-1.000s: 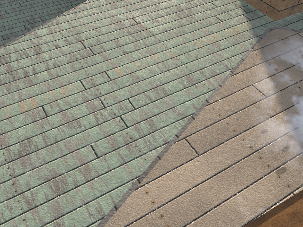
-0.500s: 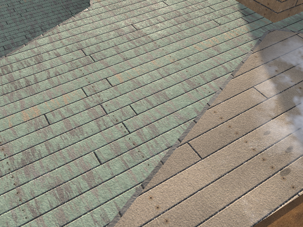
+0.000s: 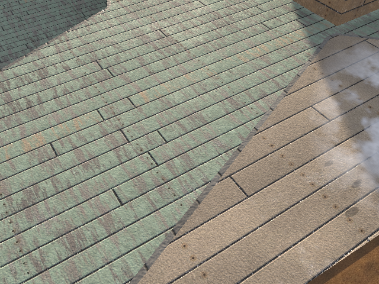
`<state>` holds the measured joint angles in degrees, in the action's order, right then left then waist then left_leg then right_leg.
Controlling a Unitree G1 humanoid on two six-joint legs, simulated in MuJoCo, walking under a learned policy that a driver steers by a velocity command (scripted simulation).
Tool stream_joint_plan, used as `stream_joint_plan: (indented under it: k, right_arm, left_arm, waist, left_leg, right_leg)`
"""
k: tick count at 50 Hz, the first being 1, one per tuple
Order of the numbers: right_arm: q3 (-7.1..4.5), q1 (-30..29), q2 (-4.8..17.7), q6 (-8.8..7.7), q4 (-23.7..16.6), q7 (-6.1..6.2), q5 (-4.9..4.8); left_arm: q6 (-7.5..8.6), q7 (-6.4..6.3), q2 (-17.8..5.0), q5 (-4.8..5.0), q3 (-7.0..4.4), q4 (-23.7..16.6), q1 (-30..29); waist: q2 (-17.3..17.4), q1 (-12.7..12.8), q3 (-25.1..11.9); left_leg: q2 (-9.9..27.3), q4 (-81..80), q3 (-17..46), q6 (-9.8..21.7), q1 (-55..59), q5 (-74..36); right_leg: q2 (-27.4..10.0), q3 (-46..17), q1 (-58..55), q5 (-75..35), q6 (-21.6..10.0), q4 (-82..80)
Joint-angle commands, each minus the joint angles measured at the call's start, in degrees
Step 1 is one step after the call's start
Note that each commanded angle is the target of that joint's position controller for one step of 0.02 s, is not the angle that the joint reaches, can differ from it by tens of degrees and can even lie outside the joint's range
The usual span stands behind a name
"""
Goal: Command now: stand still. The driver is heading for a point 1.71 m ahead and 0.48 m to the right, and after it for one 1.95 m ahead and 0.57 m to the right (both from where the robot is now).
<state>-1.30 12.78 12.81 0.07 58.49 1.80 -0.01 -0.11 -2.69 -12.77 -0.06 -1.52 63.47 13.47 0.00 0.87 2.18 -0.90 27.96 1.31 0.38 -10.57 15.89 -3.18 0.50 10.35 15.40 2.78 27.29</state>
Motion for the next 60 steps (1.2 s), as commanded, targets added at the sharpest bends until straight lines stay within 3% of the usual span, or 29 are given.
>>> stream_joint_plan:
  k: [1, 20, 21, 23, 24, 26, 28, 29, 30, 32, 33, 34, 35, 36, 37, 38, 39, 41, 45, 47, 50, 52, 54, 55, 56, 57, 58, 59, 60]
  right_arm:
    - [-0.97, 1.5, 5.9, -0.41, -1.0, 0.20, -0.04]
    - [-0.41, 3.6, 4.4, -0.18, 2.0, 0.42, -0.19]
    - [-0.30, 4.7, 3.9, -0.10, 2.7, 0.48, -0.18]
    - [-0.99, 5.0, 5.6, 0.16, 2.6, 0.80, -0.93]
    - [-1.19, 5.1, 6.0, -0.01, 2.2, 0.84, -1.09]
    - [-1.71, 7.4, 7.0, -1.18, 2.0, 0.49, -1.50]
    - [-2.68, 10.4, 9.5, -2.35, 2.5, 0.01, -1.86]
    - [-2.87, 9.7, 9.6, -2.71, 2.2, -0.11, -1.97]
    - [-2.67, 7.1, 9.0, -2.99, 1.1, -0.19, -1.89]
    - [-2.28, -0.6, 7.9, -2.95, -1.7, -0.51, -2.50]
    - [-1.61, -3.1, 5.1, -3.40, -2.9, -0.73, -2.09]
    - [-1.02, -4.3, 2.3, -4.62, -5.5, -0.58, -2.00]
    - [-1.38, -5.2, 4.0, -5.76, -6.1, -0.55, -2.37]
    - [-1.49, -3.5, 4.3, -6.45, -5.6, -1.11, -2.90]
    - [-1.56, -2.5, 4.6, -7.13, -4.5, -1.79, -2.03]
    - [-1.93, -2.4, 4.4, -7.26, -4.6, -1.96, -2.21]
    - [-2.42, -4.2, 5.5, -7.29, -5.0, -2.09, -1.76]
    - [-2.22, -5.6, 3.4, -6.75, -5.3, -2.96, -1.73]
    - [-0.72, -16.4, 0.3, -6.21, -9.5, -3.57, -1.53]
    - [-0.54, -19.6, 1.2, -6.04, -10.9, -3.93, -1.79]
    - [-0.89, -21.8, 3.6, -6.15, -12.8, -4.42, -2.05]
    - [-2.08, -18.1, 6.2, -6.46, -12.5, -4.52, -1.85]
    - [-4.58, -2.2, 10.3, -6.17, -7.9, -3.88, -2.17]
    - [-5.74, 8.2, 14.0, -5.74, -5.6, -3.23, -1.49]
    - [-6.26, 13.1, 17.7, -5.62, -4.1, -3.61, -0.47]
    - [-4.71, 10.5, 12.1, -5.72, -4.0, -3.75, -0.77]
    - [-3.90, 4.0, 9.2, -6.08, -4.9, -3.61, -1.01]
    - [-3.24, -1.4, 7.4, -6.58, -6.2, -3.66, -0.79]
    - [-2.78, -4.1, 5.6, -7.07, -6.2, -3.95, -0.16]
  left_arm:
    - [0.31, -0.24, -5.9, 0.01, -0.85, -0.9, 2.8]
    - [0.41, -0.42, -3.8, 0.11, -0.34, -0.3, 6.7]
    - [0.34, -0.45, -3.1, 0.13, -0.20, 0.3, 7.9]
    - [0.23, -0.75, -3.6, 0.78, -0.53, 0.0, 7.9]
    - [0.50, -0.84, -3.8, 0.84, -0.63, -0.7, 7.3]
    - [1.84, -0.45, -2.7, 0.90, -0.48, -2.0, 6.4]
    - [3.72, 0.58, -0.1, 1.22, -0.02, -3.2, 5.5]
    - [4.49, 1.16, -0.2, 1.44, -0.09, -3.6, 5.3]
    - [5.12, 1.63, -0.4, 1.81, -0.26, -3.7, 6.3]
    - [5.75, 1.85, -0.4, 1.88, -0.68, -0.8, 14.8]
    - [5.70, 1.64, -3.7, 1.27, -1.80, 1.4, 21.8]
    - [6.15, 2.28, -12.0, 1.32, -3.92, 2.2, 28.9]
    - [6.97, 2.66, -10.1, 0.11, -2.95, 1.4, 27.3]
    - [7.50, 2.61, -6.8, 0.09, -2.06, -0.1, 22.8]
    - [7.42, 3.12, -4.5, 0.30, -1.32, -1.5, 20.2]
    - [7.16, 3.39, -5.7, 0.46, -1.38, -1.8, 18.7]
    - [6.78, 3.39, -3.6, 0.45, -0.68, -2.2, 18.0]
    - [5.86, 2.81, -2.3, 0.06, -0.13, -2.1, 19.7]
    - [5.07, 1.30, -5.5, -0.25, -0.53, -3.9, 19.1]
    - [5.25, 1.05, -7.1, 0.22, -1.09, -3.7, 20.5]
    - [5.36, 1.04, -7.4, 1.12, -1.79, -3.3, 20.2]
    - [4.94, 1.11, -8.6, 0.82, -2.42, -3.7, 18.6]
    - [3.97, 1.22, -8.8, 0.18, -2.52, -4.7, 16.6]
    - [3.94, 1.44, -7.3, -0.55, -1.76, -6.3, 16.0]
    - [5.18, 2.40, 3.2, 0.08, 0.94, -6.8, 24.2]
    - [7.04, 2.65, -2.0, 1.91, -0.27, -6.7, 19.2]
    - [7.85, 2.58, -5.4, 3.75, -1.37, -9.0, 12.9]
    - [8.04, 1.98, -6.2, 3.65, -1.55, -9.8, 9.6]
    - [7.50, 1.36, -6.1, 2.72, -2.30, -9.7, 8.5]
  waist:
    - [0.0, -0.1, 0.3]
    - [-0.1, -0.5, 1.2]
    - [0.1, -0.5, -0.2]
    - [1.2, -0.8, 2.4]
    - [1.8, -1.0, 5.2]
    - [4.3, -2.0, 7.7]
    - [10.5, -2.6, 6.7]
    - [10.7, -2.2, 7.0]
    - [10.2, -0.5, 7.3]
    - [7.0, 5.0, 7.6]
    - [-1.4, 7.1, 5.4]
    - [-18.3, 8.3, 2.7]
    - [-14.7, 6.5, 3.6]
    - [-8.7, 3.7, 6.1]
    - [-5.2, 2.9, 5.1]
    - [-5.8, 1.6, 4.9]
    - [-4.3, 1.7, 5.0]
    - [-5.4, 1.8, 4.3]
    - [-4.7, 3.3, 6.4]
    - [-6.3, 3.6, 6.9]
    - [-6.4, 2.1, 7.5]
    - [-7.6, -1.2, 3.2]
    - [-8.3, -9.3, -7.2]
    - [-3.4, -12.7, -14.4]
    - [14.3, -7.2, -25.5]
    - [10.8, -8.9, -22.2]
    - [8.8, -7.2, -11.5]
    - [2.2, -5.0, -7.6]
    - [0.2, -2.9, -4.7]
  left_leg:
    - [1.8, -5.2, 1.3, 1.2, -1.4, -9.9]
    - [1.5, -5.1, 0.7, 0.8, -2.2, -8.8]
    - [1.0, -5.4, 0.2, 1.0, -1.7, -2.7]
    - [0.4, -5.6, 0.7, 2.9, -5.2, 19.1]
    - [1.6, -6.7, 2.6, 4.0, -7.9, 26.4]
    - [6.2, -9.8, 9.4, 6.8, -8.4, 31.8]
    - [13.9, -14.9, 21.0, 11.1, -4.6, 34.5]
    - [16.6, -16.5, 25.2, 12.7, -6.7, 33.4]
    - [16.7, -16.4, 24.4, 12.4, -8.9, 30.8]
    - [10.5, -10.1, 13.9, 7.9, -17.9, 23.1]
    - [5.2, 4.6, 5.6, 4.4, -24.5, 13.8]
    - [-1.9, 24.0, -4.3, 1.0, -33.4, 10.9]
    - [0.0, 35.9, 1.4, 2.1, -38.6, 15.0]
    - [2.9, 42.0, 3.4, 3.6, -42.4, 10.6]
    - [4.4, 42.1, 3.2, 4.6, -40.5, 5.6]
    - [5.7, 40.1, 1.8, 4.8, -42.2, 1.6]
    - [7.3, 37.8, 1.4, 4.6, -40.8, -1.2]
    - [7.0, 33.0, -1.3, 3.3, -37.9, -3.7]
    - [4.1, 14.3, -4.8, 1.1, -30.2, -12.9]
    - [2.9, 9.2, -5.9, 1.2, -25.5, -15.4]
    - [2.8, 4.0, -4.3, 3.3, -24.0, -16.0]
    - [0.7, 3.1, -5.1, 5.4, -17.4, -13.9]
    - [-2.1, 3.2, -6.6, 8.2, 2.9, -13.0]
    - [8.1, 4.3, 5.6, 11.7, 21.0, -8.5]
    - [23.6, -5.0, 37.1, 22.1, 38.0, 7.7]
    - [22.2, -12.9, 43.9, 20.0, 34.1, 12.4]
    - [21.1, -13.4, 33.4, 16.7, 24.9, 7.9]
    - [19.6, -14.5, 24.8, 14.7, 15.0, -0.8]
    - [17.6, -16.1, 18.2, 13.2, 7.0, -6.7]
  right_leg:
    - [0.5, 0.8, 0.7, -7.5, -0.8, -3.7]
    - [1.0, 0.9, 1.7, -6.6, -1.2, -3.7]
    - [1.8, 1.7, 1.2, -1.4, -1.4, -3.5]
    - [3.7, 3.4, 4.7, 15.7, -2.9, -0.5]
    - [3.5, 2.9, 7.8, 21.3, -3.8, 0.5]
    - [3.0, 2.4, 12.9, 20.8, -4.7, 4.7]
    - [4.0, 4.4, 16.1, 12.5, -4.9, 14.1]
    - [2.8, 2.7, 14.9, 10.7, -6.1, 16.7]
    - [2.2, 2.1, 12.3, 11.3, -7.5, 14.7]
    - [3.1, 2.3, -3.6, 8.1, -9.4, -0.8]
    - [-2.8, -7.5, -13.1, 7.5, -10.1, -5.8]
    - [-15.6, -31.0, -19.1, 14.2, -16.4, -16.3]
    - [-20.7, -41.6, -17.7, 13.8, -19.4, -18.7]
    - [-19.8, -36.4, -17.8, 9.7, -18.3, -17.4]
    - [-15.3, -26.6, -17.0, -1.7, -14.8, -15.8]
    - [-15.0, -23.8, -18.0, -2.3, -14.5, -17.0]
    - [-13.2, -19.6, -16.6, -6.8, -13.3, -18.1]
    - [-10.1, -12.3, -15.9, -16.5, -12.4, -18.5]
    - [-7.4, -5.6, -7.7, -17.2, -12.0, -21.5]
    - [-8.2, -4.8, -6.1, -16.5, -12.6, -23.1]
    - [-10.8, -4.0, -11.1, -21.7, -11.7, -21.6]
    - [-11.7, -2.6, -15.4, -40.1, -10.3, -14.7]
    - [-8.8, 0.4, -12.3, -54.2, -7.9, 4.4]
    - [-6.1, 1.2, 1.9, -37.7, -6.2, 22.2]
    - [5.9, -1.7, 21.6, 9.6, -3.0, 44.4]
    - [4.9, -9.4, 28.0, 15.5, -4.5, 52.5]
    - [1.9, -7.9, 32.7, 11.6, -5.8, 54.2]
    - [-1.5, -7.0, 29.5, 5.8, -6.3, 51.5]
    - [-3.4, -6.3, 26.1, 2.6, -6.3, 48.3]
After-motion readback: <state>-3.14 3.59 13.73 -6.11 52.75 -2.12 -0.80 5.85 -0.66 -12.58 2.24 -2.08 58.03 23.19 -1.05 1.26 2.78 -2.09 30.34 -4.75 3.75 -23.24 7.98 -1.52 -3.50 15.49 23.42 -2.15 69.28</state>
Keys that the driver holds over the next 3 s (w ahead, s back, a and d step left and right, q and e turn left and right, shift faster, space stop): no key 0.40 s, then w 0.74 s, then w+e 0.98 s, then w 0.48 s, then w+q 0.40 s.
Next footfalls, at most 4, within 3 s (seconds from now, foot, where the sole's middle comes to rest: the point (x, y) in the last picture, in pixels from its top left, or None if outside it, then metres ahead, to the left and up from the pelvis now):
1.10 left None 0.42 0.09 -0.77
1.66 right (247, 232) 0.71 -0.18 -0.78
2.14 left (220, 164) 1.04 -0.09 -0.78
2.62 right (300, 155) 1.10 -0.45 -0.77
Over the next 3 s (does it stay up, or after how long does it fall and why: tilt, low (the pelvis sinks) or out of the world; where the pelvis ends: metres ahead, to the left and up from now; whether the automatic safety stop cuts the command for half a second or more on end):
stays up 1.18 -0.39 0.00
